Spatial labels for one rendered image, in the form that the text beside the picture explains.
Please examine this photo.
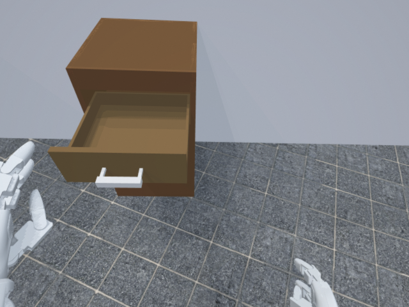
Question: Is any drawer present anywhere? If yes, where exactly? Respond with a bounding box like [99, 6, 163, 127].
[48, 91, 190, 184]

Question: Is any cabinet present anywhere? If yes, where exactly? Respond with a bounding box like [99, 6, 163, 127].
[66, 18, 197, 197]

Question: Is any left robot forearm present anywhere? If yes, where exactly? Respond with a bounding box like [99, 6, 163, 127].
[0, 278, 15, 307]

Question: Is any robot right hand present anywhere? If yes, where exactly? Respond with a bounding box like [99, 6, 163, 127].
[290, 258, 338, 307]

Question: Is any robot left hand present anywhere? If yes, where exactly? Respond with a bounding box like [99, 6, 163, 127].
[0, 141, 53, 279]

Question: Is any handle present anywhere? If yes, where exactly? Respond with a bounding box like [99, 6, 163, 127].
[95, 168, 143, 188]

